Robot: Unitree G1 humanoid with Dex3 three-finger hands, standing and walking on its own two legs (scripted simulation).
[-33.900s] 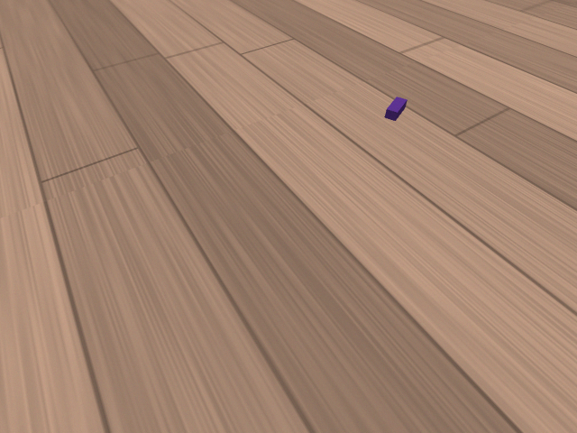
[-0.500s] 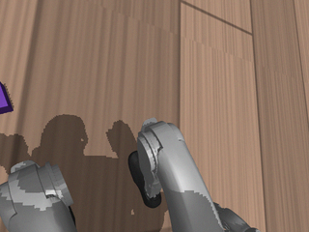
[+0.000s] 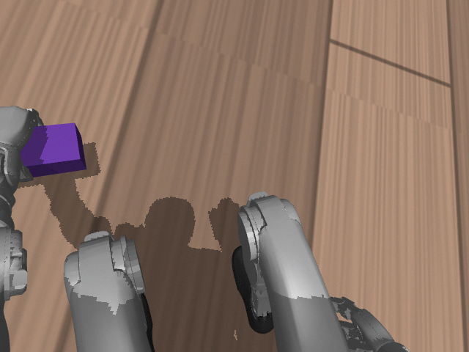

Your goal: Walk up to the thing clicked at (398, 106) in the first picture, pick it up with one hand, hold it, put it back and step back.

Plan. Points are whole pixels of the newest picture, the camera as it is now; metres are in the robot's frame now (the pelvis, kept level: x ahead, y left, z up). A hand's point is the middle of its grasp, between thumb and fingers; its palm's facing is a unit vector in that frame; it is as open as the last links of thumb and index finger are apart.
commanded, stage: settle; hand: left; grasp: from above
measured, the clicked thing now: (27, 153) +0.48 +0.28 -0.20
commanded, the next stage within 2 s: lift in 0.12 s
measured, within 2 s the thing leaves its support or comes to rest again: neither
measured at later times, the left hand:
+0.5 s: hand out of the picture +0.46 +0.29 -0.11, palm faces -0.47 -0.04 -0.88, open 9.8 cm
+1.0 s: hand out of the picture +0.39 +0.29 +0.04, palm faces -0.46 -0.08 -0.88, open 9.8 cm
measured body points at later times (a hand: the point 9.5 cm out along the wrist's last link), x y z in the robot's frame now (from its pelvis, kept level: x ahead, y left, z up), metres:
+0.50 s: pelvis -0.01 +0.00 +0.03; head +0.22 +0.06 +0.41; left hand +0.48 +0.29 -0.06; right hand +0.04 -0.28 -0.07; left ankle +0.07 +0.13 -0.30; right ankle +0.11 -0.14 -0.30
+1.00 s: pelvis +0.00 +0.00 +0.15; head +0.18 +0.04 +0.56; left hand +0.41 +0.29 +0.09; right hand +0.13 -0.27 +0.03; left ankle +0.07 +0.13 -0.30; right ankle +0.11 -0.14 -0.30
